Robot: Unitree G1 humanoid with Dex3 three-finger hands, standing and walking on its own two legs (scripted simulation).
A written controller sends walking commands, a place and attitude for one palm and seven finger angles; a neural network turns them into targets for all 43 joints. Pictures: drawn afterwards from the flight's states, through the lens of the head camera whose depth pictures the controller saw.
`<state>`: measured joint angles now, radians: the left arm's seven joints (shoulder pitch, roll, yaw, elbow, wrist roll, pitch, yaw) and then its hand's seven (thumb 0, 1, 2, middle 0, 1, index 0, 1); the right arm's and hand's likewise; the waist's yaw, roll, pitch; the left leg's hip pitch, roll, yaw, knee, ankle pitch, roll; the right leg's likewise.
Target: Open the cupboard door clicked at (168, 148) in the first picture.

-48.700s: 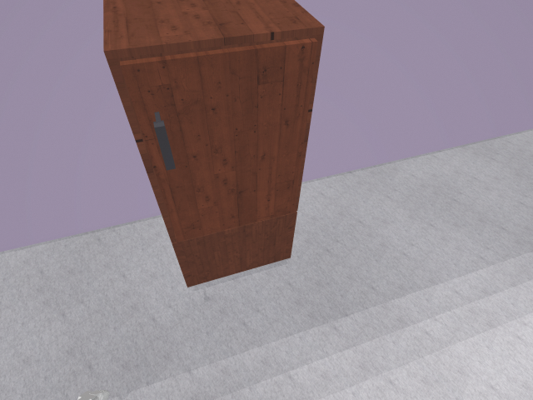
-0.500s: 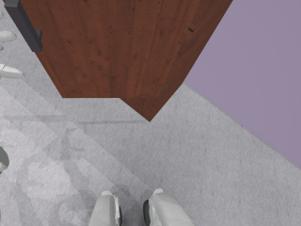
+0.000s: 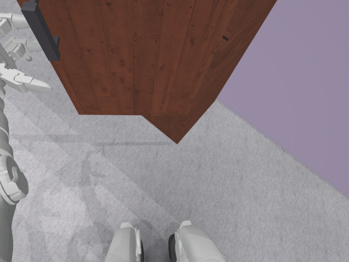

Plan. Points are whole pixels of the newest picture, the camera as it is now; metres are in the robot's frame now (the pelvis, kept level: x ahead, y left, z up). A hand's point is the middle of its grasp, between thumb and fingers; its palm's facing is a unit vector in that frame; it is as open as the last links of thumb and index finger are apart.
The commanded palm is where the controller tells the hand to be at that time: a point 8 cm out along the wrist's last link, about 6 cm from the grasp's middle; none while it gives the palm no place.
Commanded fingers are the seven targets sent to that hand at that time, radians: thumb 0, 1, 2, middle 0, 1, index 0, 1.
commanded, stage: slide the fingers in behind the handle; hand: left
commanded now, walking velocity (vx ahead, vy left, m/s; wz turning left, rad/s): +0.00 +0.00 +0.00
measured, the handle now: (45, 27) +0.59 +0.23 +0.09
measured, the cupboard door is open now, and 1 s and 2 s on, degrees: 43 42 42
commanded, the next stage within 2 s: move the hooked fingers beside the handle in 1.32 s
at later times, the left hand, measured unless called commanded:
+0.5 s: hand (39, 56) +0.53 +0.23 +0.07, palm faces +0.00 -1.00 -0.01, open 13.9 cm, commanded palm +0.51 +0.26 +0.07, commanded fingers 0.00 -0.50 0.30 -0.30 -1.20 -0.30 -1.20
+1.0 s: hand (45, 59) +0.52 +0.22 +0.07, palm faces +0.03 -1.00 -0.03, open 14.0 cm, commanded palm +0.51 +0.22 +0.07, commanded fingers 0.00 -0.50 0.30 -0.30 -1.20 -0.30 -1.20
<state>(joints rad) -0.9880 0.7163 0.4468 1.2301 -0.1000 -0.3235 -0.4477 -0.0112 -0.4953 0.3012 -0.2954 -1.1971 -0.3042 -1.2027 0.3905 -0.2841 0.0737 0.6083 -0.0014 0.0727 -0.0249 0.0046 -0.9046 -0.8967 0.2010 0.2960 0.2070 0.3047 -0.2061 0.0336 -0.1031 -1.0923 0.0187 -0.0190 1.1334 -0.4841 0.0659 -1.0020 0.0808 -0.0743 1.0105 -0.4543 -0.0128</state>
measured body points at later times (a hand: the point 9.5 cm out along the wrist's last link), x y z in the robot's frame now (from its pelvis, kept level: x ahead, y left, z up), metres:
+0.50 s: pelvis +0.00 -0.01 +0.00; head +0.16 +0.03 +0.42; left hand +0.52 +0.29 +0.08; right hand -0.01 -0.28 -0.10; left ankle +0.02 +0.07 -0.65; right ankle +0.01 -0.12 -0.65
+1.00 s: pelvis +0.01 -0.01 +0.00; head +0.16 +0.04 +0.43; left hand +0.51 +0.28 +0.08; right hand +0.02 -0.27 -0.10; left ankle +0.02 +0.07 -0.65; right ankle +0.01 -0.12 -0.65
